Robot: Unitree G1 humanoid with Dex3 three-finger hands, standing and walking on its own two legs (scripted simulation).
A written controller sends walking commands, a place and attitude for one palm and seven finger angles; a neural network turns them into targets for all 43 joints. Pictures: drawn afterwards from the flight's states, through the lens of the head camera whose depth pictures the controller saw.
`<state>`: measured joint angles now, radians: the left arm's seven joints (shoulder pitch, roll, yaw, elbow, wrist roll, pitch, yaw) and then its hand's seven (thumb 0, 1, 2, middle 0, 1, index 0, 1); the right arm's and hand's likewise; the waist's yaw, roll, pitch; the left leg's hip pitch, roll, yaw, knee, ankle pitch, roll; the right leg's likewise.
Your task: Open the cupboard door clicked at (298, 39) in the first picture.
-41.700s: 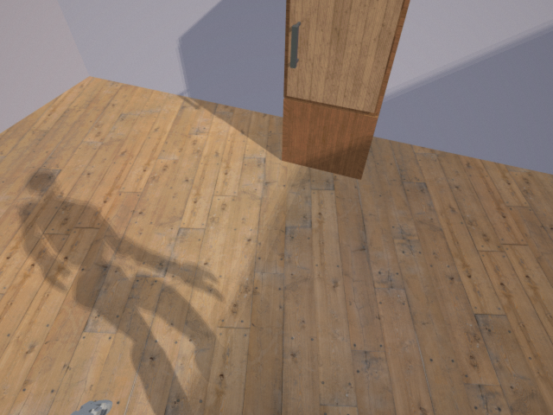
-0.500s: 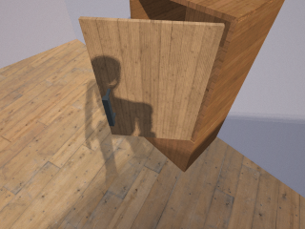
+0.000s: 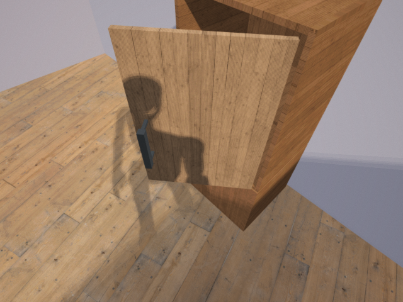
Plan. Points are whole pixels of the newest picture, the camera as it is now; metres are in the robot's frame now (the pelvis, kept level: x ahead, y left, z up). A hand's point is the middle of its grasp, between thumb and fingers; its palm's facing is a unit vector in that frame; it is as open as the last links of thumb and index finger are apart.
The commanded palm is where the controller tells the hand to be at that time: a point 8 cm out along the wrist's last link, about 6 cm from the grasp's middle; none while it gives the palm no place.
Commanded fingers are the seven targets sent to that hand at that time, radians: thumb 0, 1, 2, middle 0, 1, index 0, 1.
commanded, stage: look again from close up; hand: left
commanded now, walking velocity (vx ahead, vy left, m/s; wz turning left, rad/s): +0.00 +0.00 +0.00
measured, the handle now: (147, 144) +0.57 +0.21 -0.10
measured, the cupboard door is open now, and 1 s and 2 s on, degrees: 40 40 40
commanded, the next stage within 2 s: raise the hand with hooked fingers in 0.04 s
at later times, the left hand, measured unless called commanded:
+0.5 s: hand (109, 292) +0.15 +0.19 -0.07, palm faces -0.06 -1.00 -0.02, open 8.3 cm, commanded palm +0.12 +0.26 -0.08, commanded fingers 0.00 0.46 0.71 -0.23 -0.58 -0.23 -0.58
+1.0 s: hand (87, 277) +0.18 +0.25 -0.09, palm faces -0.04 -1.00 -0.03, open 11.2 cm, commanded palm +0.15 +0.31 -0.08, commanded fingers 0.00 -0.13 0.46 -0.27 -0.96 -0.27 -0.96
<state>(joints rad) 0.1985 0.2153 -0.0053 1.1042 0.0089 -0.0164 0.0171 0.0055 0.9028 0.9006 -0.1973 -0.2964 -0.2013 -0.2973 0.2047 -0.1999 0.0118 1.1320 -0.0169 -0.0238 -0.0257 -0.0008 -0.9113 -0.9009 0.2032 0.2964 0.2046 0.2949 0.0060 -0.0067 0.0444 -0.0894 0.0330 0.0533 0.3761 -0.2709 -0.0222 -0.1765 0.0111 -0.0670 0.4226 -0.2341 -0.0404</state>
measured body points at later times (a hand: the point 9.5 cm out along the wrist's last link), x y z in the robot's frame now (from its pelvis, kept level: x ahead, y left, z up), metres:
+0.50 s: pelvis -0.06 +0.01 -0.09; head +0.00 +0.01 +0.35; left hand +0.15 +0.25 -0.07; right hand +0.17 -0.25 -0.13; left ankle -0.04 +0.13 -0.74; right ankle +0.00 -0.09 -0.74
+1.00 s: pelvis -0.07 +0.03 -0.11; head +0.03 +0.05 +0.33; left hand +0.17 +0.31 -0.08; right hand +0.10 -0.20 -0.20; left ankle -0.04 +0.13 -0.74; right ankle +0.00 -0.09 -0.74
